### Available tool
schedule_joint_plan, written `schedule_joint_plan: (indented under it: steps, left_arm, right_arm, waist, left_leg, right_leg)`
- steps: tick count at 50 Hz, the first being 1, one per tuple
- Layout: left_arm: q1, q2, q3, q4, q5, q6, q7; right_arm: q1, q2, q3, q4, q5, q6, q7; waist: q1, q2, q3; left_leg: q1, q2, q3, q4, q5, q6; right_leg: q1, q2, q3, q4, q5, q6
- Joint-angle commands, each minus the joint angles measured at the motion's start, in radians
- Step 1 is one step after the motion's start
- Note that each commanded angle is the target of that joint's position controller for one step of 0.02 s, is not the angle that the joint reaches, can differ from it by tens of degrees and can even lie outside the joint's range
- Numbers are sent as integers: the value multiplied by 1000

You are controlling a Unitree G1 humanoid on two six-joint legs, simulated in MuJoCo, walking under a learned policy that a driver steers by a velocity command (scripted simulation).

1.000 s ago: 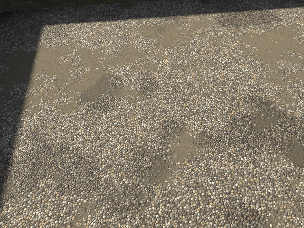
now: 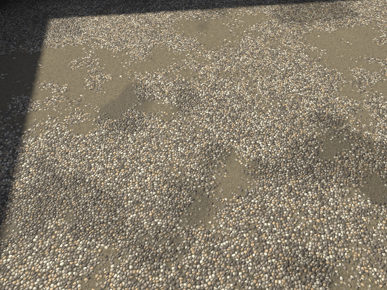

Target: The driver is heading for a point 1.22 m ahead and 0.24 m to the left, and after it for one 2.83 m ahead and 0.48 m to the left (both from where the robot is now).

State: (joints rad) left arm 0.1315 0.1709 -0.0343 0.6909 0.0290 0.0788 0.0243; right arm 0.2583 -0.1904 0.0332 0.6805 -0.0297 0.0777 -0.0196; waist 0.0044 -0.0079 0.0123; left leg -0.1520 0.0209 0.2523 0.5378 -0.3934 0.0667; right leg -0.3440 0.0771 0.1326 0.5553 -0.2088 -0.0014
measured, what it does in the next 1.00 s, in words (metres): stands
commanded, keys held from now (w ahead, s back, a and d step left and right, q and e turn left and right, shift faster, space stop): no key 0.26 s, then w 0.74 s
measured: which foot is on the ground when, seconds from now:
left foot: down 0.00-1.00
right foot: down 0.00-1.00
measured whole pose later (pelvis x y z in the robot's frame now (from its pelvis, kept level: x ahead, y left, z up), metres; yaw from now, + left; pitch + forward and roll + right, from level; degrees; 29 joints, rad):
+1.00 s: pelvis +0.01 -0.01 -0.02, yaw +0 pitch -1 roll -1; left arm 0.11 0.15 -0.05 0.69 0.03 0.07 0.04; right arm 0.23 -0.16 0.05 0.66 -0.02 0.08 -0.02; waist 0.00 0.01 0.01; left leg -0.19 0.06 0.23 0.71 -0.50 0.05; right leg -0.38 0.09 0.08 0.71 -0.30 -0.02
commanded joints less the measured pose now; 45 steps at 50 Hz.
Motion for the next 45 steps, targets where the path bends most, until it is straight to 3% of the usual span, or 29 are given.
schedule_joint_plan:
  steps: [1, 4, 8, 9, 13, 14, 16, 18, 22, 27, 28, 29, 33, 35, 45]
  left_arm:
    - [-1, 77, 5, -99, -8, 0, -5]
    - [4, 84, 2, -135, -11, -4, -5]
    - [41, 91, 0, -158, -5, -2, 1]
    - [44, 95, 3, -164, -13, -3, 1]
    - [65, 99, 2, -181, -8, -5, 2]
    - [30, 84, 15, -146, -3, -8, 2]
    - [35, 58, 2, -114, -7, -7, 6]
    - [12, 49, -1, -95, -14, -6, 4]
    - [4, 58, 3, -69, -12, -13, 7]
    - [-8, 52, 6, -62, -8, -22, 8]
    - [-12, 41, 1, -60, 0, -21, 8]
    - [-11, 39, 6, -62, 3, -17, 14]
    - [-26, 39, 10, -64, -3, -16, 15]
    - [-36, 34, 5, -68, 6, -17, 14]
    - [-67, 40, 3, -79, 1, -17, 16]
  right_arm:
    - [70, -87, -11, -46, -34, -4, -31]
    - [26, -101, -5, -53, -31, -3, -49]
    - [14, -106, 2, -46, -25, -3, -49]
    - [16, -113, 0, -40, -21, -5, -52]
    - [32, -112, 4, -24, -22, -8, -50]
    - [-30, -89, -2, -42, 6, -7, -20]
    - [-5, -42, 14, -51, 5, -18, 8]
    - [4, -41, 17, -47, 5, -25, 13]
    - [7, -76, 6, -54, 10, -36, 10]
    - [-14, -67, 6, -74, 14, -42, 7]
    - [-18, -60, 7, -79, 11, -40, 9]
    - [12, -69, 1, -67, 21, -38, -1]
    - [0, -61, 0, -81, 15, -31, -9]
    - [-4, -64, -4, -73, 13, -19, -11]
    - [-24, -43, -1, -87, 8, -16, -10]
  waist:
    - [-21, -16, -108]
    - [-9, 7, -63]
    - [-1, -1, -18]
    - [2, -5, -10]
    - [-2, -25, -16]
    - [29, 1, -6]
    - [5, -18, -55]
    - [-1, -25, -24]
    - [-4, 13, -18]
    - [0, 38, -24]
    - [-2, 41, -32]
    - [-2, 40, -49]
    - [0, 35, -40]
    - [-1, 35, -34]
    - [-6, 18, -83]
  left_leg:
    - [78, 111, -120, -60, 395, 30]
    - [33, 118, -127, -88, 342, 43]
    - [-16, 125, -133, -134, 238, 49]
    - [-22, 115, -122, -138, 213, 47]
    - [-1, 99, -115, -132, 182, 41]
    - [-12, 98, -106, -104, 251, 1]
    - [0, 81, -102, -147, 87, -31]
    - [-7, 71, -103, -173, 27, -48]
    - [14, 81, -103, -162, 88, -41]
    - [4, 94, -98, -116, 193, -22]
    - [3, 99, -99, -104, 217, -22]
    - [42, 105, -93, -83, 255, -19]
    - [20, 103, -82, -33, 313, -18]
    - [1, 103, -84, -13, 369, -19]
    - [-35, 82, -79, 59, 303, -32]
  right_leg:
    - [-2, -68, 75, -21, 218, -125]
    - [-31, -67, 65, -5, 154, -113]
    - [-27, -60, 56, 0, 122, -89]
    - [-25, -60, 59, -4, 133, -85]
    - [-31, -61, 75, -21, 133, -86]
    - [-48, -42, 30, -45, 93, -53]
    - [9, -48, 65, -115, 59, -49]
    - [18, -45, 72, -133, 81, -50]
    - [2, -20, 22, -88, 108, -54]
    - [-3, -3, -23, -18, 108, -54]
    - [4, -4, -28, -10, 120, -57]
    - [-3, -8, -49, 7, 142, -69]
    - [-3, -10, -63, 51, 214, -73]
    - [3, -3, -77, 77, 237, -70]
    - [29, -14, -74, 107, 359, -87]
